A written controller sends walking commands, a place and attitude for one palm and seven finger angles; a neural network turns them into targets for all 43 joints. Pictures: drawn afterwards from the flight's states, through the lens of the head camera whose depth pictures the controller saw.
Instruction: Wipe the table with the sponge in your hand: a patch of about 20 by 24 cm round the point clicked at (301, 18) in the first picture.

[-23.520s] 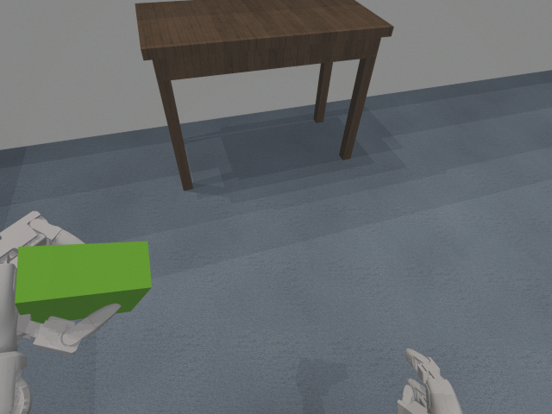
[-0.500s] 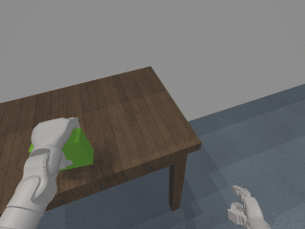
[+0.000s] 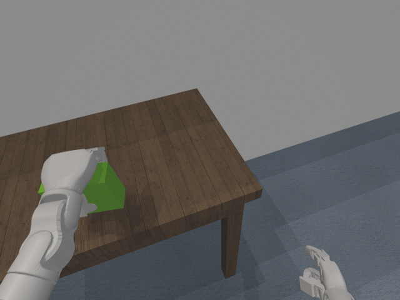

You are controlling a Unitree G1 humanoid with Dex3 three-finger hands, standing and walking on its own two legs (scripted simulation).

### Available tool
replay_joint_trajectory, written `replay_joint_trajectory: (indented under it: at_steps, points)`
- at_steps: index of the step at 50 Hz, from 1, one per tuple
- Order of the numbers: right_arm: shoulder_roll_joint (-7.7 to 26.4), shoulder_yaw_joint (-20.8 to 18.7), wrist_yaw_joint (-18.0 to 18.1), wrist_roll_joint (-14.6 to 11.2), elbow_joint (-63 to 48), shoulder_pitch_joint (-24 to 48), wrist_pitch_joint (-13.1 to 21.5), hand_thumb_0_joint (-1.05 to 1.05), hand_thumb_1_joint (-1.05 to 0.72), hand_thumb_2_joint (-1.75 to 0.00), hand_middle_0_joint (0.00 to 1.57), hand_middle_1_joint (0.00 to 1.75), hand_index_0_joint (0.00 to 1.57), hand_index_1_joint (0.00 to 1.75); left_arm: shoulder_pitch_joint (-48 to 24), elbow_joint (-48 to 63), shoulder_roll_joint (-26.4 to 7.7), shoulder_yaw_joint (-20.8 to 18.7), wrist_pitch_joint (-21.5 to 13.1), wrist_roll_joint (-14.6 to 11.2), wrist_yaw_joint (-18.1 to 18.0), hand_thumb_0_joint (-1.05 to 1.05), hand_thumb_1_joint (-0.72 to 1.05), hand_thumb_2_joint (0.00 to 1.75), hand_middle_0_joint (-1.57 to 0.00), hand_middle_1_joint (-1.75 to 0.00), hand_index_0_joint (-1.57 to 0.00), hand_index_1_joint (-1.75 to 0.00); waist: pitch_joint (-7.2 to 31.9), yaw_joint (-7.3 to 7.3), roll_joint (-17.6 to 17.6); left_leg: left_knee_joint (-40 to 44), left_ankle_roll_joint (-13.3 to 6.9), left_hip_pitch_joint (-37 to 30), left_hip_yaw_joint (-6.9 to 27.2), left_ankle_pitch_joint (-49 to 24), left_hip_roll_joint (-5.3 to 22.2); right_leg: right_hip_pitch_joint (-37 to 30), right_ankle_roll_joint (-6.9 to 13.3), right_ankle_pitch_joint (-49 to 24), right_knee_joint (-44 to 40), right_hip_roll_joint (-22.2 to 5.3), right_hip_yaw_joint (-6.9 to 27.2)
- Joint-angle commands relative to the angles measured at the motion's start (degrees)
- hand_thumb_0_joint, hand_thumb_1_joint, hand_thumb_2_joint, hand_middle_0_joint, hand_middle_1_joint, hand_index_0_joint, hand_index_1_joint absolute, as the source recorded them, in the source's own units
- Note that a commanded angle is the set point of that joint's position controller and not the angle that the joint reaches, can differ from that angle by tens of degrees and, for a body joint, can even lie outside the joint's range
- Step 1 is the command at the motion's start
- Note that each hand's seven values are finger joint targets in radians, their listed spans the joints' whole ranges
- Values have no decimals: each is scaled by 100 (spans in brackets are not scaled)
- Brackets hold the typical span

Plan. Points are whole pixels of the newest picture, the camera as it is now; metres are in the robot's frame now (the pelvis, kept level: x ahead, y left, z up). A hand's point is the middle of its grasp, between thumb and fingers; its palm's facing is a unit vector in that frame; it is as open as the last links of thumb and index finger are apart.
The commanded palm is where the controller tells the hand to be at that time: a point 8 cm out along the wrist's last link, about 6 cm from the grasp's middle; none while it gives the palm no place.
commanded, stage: move the sponge above the wiping area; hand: left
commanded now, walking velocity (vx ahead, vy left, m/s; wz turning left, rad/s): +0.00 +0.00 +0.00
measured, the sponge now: (90, 194) +0.28 +0.29 +0.06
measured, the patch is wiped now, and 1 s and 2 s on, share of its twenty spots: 0.00 0.00 0.00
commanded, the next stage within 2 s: lower the sponge onto the table in 1.50 s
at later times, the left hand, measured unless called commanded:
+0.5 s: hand (71, 177) +0.28 +0.30 +0.12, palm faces +0.13 +0.00 -0.99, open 9.3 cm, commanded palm +0.25 +0.32 +0.16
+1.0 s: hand (60, 169) +0.29 +0.33 +0.13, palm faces +0.18 +0.00 -0.98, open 9.3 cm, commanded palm +0.25 +0.32 +0.16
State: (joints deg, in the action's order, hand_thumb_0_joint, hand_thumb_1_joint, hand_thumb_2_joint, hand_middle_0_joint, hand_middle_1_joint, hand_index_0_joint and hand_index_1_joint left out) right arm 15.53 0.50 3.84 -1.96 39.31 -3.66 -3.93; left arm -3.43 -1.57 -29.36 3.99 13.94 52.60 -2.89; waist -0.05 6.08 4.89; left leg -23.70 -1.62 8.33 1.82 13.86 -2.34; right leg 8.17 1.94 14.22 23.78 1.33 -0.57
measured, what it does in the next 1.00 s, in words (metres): stands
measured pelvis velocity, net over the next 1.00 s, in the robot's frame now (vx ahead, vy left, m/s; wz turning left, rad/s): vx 0.00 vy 0.01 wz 0.00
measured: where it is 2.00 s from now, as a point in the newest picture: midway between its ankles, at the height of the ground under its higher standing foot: outside the picture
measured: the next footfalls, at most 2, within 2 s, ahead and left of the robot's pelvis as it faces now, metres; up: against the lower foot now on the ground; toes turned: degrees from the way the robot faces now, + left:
none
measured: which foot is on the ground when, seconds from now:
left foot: down 0.00-1.00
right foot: down 0.00-1.00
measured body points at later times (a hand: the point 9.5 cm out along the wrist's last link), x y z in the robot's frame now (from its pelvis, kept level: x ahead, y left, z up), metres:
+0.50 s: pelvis +0.00 -0.01 +0.00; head +0.00 -0.04 +0.45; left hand +0.27 +0.30 +0.17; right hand +0.22 -0.24 -0.10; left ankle -0.01 +0.10 -0.74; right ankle -0.02 -0.10 -0.74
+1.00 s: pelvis +0.00 +0.01 +0.00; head -0.01 -0.03 +0.45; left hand +0.28 +0.32 +0.18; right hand +0.21 -0.22 -0.11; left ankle -0.01 +0.10 -0.74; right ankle -0.02 -0.10 -0.74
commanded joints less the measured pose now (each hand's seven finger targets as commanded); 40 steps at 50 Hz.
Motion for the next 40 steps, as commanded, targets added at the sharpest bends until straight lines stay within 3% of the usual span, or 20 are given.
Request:
replay_joint_trajectory:
  at_steps: [1, 3, 4, 5, 9, 10, 13, 14, 18, 19, 20, 24, 25, 29, 30, 31, 35, 38, 39, 40]
  points:
    - [638, -190, -76, -59, -777, 1046, 175, 0, -90, -90, 20, 30, 20, 30, -1689, 585, -1857, -1608, 694, -43, -711, 0, 10, 130, -120, -160, -120, -160, 1418, 122, 114, 329, 23, -98, 20, -2030, -51, -878, 285, -1733, -185, 68, 191]
    - [686, -175, -96, -107, -837, 1236, 104, 0, -90, -90, 20, 30, 20, 30, -1257, 332, -1517, -1304, 1071, -252, -511, 0, 10, 130, -120, -160, -120, -160, 1199, 106, -230, 370, -1, 36, -34, -1848, -61, -912, 208, -1818, -222, 9, 165]
    - [737, -136, -111, -146, -892, 1411, 68, 0, -90, -90, 20, 30, 20, 30, -782, 81, -1615, -1441, 1296, -330, -376, 0, 10, 130, -120, -160, -120, -160, 991, 163, -317, 393, -13, 142, -12, -1709, -73, -832, 229, -1718, -245, 36, 316]
    - [723, -117, -125, -168, -912, 1364, 43, 0, -90, -90, 20, 30, 20, 30, -803, 30, -1168, -938, 1447, -412, -182, 0, 10, 130, -120, -160, -120, -160, 945, 7, -566, 361, -31, 228, -84, -1663, -51, -852, 141, -1819, -213, -33, 156]
    - [823, -99, -89, -227, -1119, 1464, 0, 0, -90, -90, 20, 30, 20, 30, -966, 305, -1231, -558, 1675, -307, 563, 0, 10, 130, -120, -160, -120, -160, 866, -190, -726, 247, -177, 139, -38, -1506, -48, -557, 92, -1816, -209, -28, 261]
    - [805, -104, -63, -209, -1150, 1318, 42, 0, -90, -90, 20, 30, 20, 30, -1242, 596, -1172, -411, 1504, -303, 691, 0, 10, 130, -120, -160, -120, -160, 1075, -292, -720, 165, -234, 44, -57, -1523, -63, -611, 44, -1846, -178, -81, 180]
    - [754, -130, 70, -68, -1130, 1019, 166, 0, -90, -90, 20, 30, 20, 30, -1906, 1216, -1838, -906, 618, -143, 717, 0, 10, 130, -120, -160, -120, -160, 1446, -309, -576, 48, -327, -272, -44, -1565, -112, -626, 32, -1823, -189, -50, 194]
    - [709, -104, 117, -35, -1189, 1089, 258, 0, -90, -90, 20, 30, 20, 30, -2138, 1710, -2274, -1282, 282, -76, 600, 0, 10, 130, -120, -160, -120, -160, 1690, -235, -360, 7, -335, -451, 12, -1606, -125, -653, 89, -1821, -205, 39, 406]
    - [628, -234, 202, 54, -818, 656, 377, 0, -90, -90, 20, 30, 20, 30, -2395, 1565, -2333, -1670, -475, 214, -162, 0, 10, 130, -120, -160, -120, -160, 1674, -137, 542, 1, -179, -596, 53, -2031, -95, -451, 205, -1698, -126, 99, 177]
    - [643, -206, 184, 31, -843, 787, 387, 0, -90, -90, 20, 30, 20, 30, -2298, 1556, -2664, -2025, -411, 264, -342, 0, 10, 130, -120, -160, -120, -160, 1642, -8, 843, 53, -148, -499, 111, -2012, -136, -484, 300, -1629, -169, 164, 372]
    - [568, -207, 156, 20, -776, 729, 393, 0, -90, -90, 20, 30, 20, 30, -2425, 1317, -2319, -1788, -323, 271, -500, 0, 10, 130, -120, -160, -120, -160, 1628, -79, 840, 38, -107, -429, 35, -2058, -102, -497, 267, -1646, -102, 84, 181]
    - [683, -209, 23, -95, -705, 1064, 218, 0, -90, -90, 20, 30, 20, 30, -1807, 135, -2225, -1882, 482, -76, -729, 0, 10, 130, -120, -160, -120, -160, 1172, 98, 374, 288, -12, 50, 16, -1640, -130, -690, 317, -1477, -263, 86, 392]
    - [670, -193, 6, -119, -730, 1059, 199, 0, -90, -90, 20, 30, 20, 30, -1704, -45, -1768, -1476, 672, -240, -638, 0, 10, 130, -120, -160, -120, -160, 1141, 21, 1, 314, -14, 152, -60, -1591, -86, -800, 221, -1557, -236, 5, 203]
    - [847, -144, -47, -221, -883, 1341, 65, 0, -90, -90, 20, 30, 20, 30, -829, -680, -1595, -1137, 1414, -481, 86, 0, 10, 130, -120, -160, -120, -160, 880, 12, -656, 329, -81, 348, -69, -1394, -76, -760, 123, -1674, -270, -23, 280]
    - [833, -134, -61, -233, -926, 1262, 42, 0, -90, -90, 20, 30, 20, 30, -899, -578, -1268, -719, 1497, -496, 313, 0, 10, 130, -120, -160, -120, -160, 897, -129, -760, 299, -111, 370, -104, -1400, -60, -791, 55, -1776, -224, -82, 151]
    - [887, -147, -60, -232, -930, 1182, 18, 0, -90, -90, 20, 30, 20, 30, -1044, -472, -1460, -752, 1488, -434, 513, 0, 10, 130, -120, -160, -120, -160, 917, -188, -861, 270, -147, 335, -62, -1403, -44, -735, 46, -1811, -210, -79, 146]
    - [785, -128, 34, -134, -1149, 1014, 170, 0, -90, -90, 20, 30, 20, 30, -1890, 743, -1712, -794, 617, -268, 848, 0, 10, 130, -120, -160, -120, -160, 1419, -355, -677, 82, -318, -121, -17, -1399, -69, -571, 18, -1607, -215, -60, 154]
    - [687, -202, 146, 5, -1045, 699, 314, 0, -90, -90, 20, 30, 20, 30, -2294, 1393, -2196, -1365, -348, -48, 430, 0, 10, 130, -120, -160, -120, -160, 1666, -224, -96, 33, -301, -488, 66, -1660, -72, -492, 106, -1540, -176, 45, 133]
    - [673, -181, 163, 32, -1077, 772, 367, 0, -90, -90, 20, 30, 20, 30, -2417, 1795, -2579, -1735, -538, 67, 210, 0, 10, 130, -120, -160, -120, -160, 1845, -98, 370, 60, -255, -586, 147, -1788, -54, -502, 185, -1509, -166, 122, 260]
    - [580, -199, 175, 52, -978, 647, 410, 0, -90, -90, 20, 30, 20, 30, -2481, 1756, -2415, -1714, -647, 159, -47, 0, 10, 130, -120, -160, -120, -160, 1909, -102, 483, 29, -202, -622, 146, -2002, -37, -521, 180, -1513, -83, 90, 106]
